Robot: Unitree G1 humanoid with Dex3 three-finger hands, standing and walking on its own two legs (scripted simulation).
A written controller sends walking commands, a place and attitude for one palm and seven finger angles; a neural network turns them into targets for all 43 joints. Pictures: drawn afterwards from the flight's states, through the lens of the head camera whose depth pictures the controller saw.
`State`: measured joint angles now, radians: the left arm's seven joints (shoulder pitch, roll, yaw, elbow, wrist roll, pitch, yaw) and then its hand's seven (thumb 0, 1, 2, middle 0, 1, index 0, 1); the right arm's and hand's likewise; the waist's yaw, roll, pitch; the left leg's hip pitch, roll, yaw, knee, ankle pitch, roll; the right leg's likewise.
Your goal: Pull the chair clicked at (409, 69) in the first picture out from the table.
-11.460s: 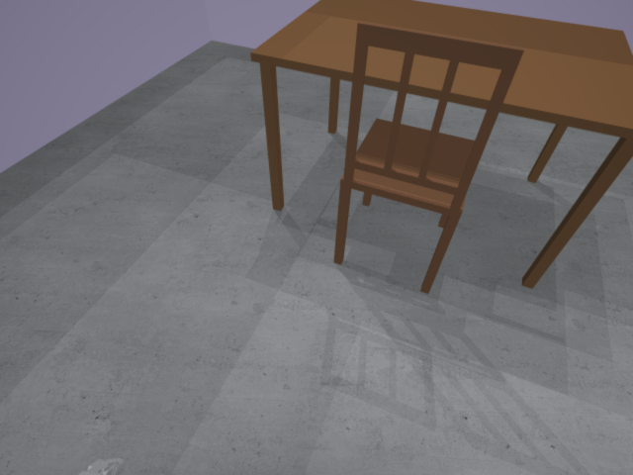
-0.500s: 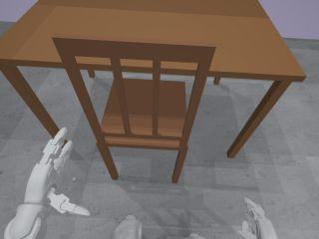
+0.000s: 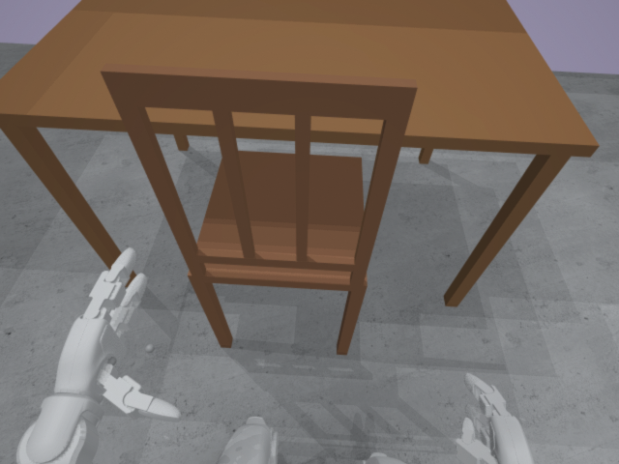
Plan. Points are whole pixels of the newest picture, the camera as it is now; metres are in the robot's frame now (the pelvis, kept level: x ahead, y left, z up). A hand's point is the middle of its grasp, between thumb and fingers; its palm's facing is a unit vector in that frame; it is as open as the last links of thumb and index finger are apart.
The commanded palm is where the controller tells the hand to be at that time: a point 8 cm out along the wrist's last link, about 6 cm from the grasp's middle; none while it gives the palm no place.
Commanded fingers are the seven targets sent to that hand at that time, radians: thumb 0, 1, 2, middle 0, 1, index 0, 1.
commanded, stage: aim the fingers beside a spindle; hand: left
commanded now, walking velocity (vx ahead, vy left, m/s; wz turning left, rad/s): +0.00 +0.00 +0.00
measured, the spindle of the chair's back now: (238, 197) +0.52 +0.15 +0.01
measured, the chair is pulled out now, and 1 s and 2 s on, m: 0.00 0.00 0.00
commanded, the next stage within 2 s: push the fingers through the gap in 1.92 s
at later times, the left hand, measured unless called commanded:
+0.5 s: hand (189, 313) +0.30 +0.17 +0.02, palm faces -0.03 -1.00 -0.05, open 16.9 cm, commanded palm +0.28 +0.22 +0.02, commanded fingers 0.00 -0.50 0.30 -0.06 -0.08 -0.06 -0.08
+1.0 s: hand (215, 297) +0.33 +0.15 +0.00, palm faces -0.03 -1.00 -0.04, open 16.9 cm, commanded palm +0.32 +0.20 +0.00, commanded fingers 0.00 -0.50 0.30 -0.06 -0.08 -0.06 -0.08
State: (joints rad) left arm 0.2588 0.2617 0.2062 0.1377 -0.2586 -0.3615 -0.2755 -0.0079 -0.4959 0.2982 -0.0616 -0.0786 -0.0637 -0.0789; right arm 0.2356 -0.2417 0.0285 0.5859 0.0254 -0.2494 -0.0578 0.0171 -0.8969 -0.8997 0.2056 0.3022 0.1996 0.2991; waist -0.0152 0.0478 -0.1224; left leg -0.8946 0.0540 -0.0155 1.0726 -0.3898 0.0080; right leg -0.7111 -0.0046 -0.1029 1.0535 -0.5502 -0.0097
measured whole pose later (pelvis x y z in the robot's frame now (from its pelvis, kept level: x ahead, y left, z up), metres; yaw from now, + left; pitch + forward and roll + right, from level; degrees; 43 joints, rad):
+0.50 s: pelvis +0.00 +0.00 -0.01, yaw -1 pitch +16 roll -3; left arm 0.08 0.24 0.17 0.24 -0.21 -0.36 -0.21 -0.01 -0.50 0.30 -0.06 -0.08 -0.06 -0.08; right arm 0.25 -0.25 0.02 0.59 0.01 -0.21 -0.04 0.02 -0.90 -0.90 0.20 0.30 0.20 0.30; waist -0.04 0.04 -0.14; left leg -0.99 0.06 0.00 1.13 -0.42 0.01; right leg -0.82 0.00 -0.09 1.13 -0.58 -0.01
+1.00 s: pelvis +0.00 +0.00 -0.03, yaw -1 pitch +18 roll -3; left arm -0.10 0.21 0.13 0.38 -0.16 -0.39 -0.14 -0.01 -0.50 0.30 -0.06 -0.08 -0.06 -0.08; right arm 0.23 -0.24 0.01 0.60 0.00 -0.15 -0.02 0.02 -0.90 -0.90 0.20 0.30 0.20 0.30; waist -0.04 0.04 -0.15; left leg -1.09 0.06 -0.01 1.21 -0.43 0.01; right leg -0.92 0.00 -0.09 1.21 -0.60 -0.01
